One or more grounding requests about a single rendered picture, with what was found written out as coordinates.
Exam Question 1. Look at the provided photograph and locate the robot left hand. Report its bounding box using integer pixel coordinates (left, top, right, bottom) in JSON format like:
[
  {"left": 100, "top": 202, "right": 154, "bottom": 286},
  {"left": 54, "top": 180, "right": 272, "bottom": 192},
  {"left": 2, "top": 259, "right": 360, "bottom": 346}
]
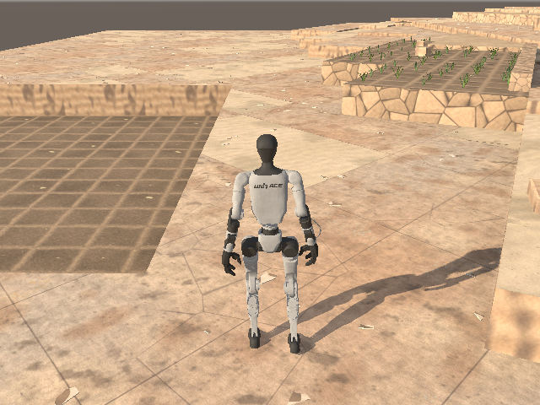
[{"left": 222, "top": 250, "right": 241, "bottom": 276}]

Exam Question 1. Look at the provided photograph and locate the left robot forearm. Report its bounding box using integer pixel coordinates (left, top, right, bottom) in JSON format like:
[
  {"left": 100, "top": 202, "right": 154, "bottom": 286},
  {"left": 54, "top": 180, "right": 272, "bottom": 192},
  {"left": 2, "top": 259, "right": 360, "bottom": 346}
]
[{"left": 224, "top": 208, "right": 240, "bottom": 252}]

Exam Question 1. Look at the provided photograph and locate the robot right hand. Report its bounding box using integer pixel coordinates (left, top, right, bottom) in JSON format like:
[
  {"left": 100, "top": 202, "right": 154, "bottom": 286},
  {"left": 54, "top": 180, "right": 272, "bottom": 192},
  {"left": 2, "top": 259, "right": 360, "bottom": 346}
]
[{"left": 299, "top": 243, "right": 318, "bottom": 266}]

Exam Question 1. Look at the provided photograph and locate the robot left upper arm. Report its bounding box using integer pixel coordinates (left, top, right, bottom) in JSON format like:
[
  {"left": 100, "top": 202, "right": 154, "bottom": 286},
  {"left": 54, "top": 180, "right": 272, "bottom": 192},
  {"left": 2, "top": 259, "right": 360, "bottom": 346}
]
[{"left": 231, "top": 171, "right": 251, "bottom": 220}]

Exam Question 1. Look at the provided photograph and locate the right robot forearm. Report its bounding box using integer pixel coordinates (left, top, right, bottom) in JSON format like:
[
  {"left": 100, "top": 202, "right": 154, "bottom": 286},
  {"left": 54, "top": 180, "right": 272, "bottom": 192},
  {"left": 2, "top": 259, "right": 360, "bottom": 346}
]
[{"left": 299, "top": 205, "right": 316, "bottom": 246}]

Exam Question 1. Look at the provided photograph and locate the robot right upper arm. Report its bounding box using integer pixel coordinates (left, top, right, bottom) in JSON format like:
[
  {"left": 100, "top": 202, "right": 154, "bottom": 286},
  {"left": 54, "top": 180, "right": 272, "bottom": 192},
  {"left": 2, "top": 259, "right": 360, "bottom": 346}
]
[{"left": 285, "top": 170, "right": 307, "bottom": 217}]

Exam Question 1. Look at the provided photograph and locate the robot right shin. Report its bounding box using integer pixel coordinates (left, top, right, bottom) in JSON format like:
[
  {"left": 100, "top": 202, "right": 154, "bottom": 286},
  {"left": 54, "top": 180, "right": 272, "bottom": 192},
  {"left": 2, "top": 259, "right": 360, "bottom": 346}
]
[{"left": 286, "top": 282, "right": 299, "bottom": 342}]

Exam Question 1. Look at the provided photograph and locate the left robot thigh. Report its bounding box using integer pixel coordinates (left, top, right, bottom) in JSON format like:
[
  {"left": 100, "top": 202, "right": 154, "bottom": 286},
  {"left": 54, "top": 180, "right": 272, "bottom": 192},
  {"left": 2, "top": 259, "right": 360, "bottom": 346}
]
[{"left": 241, "top": 235, "right": 260, "bottom": 294}]

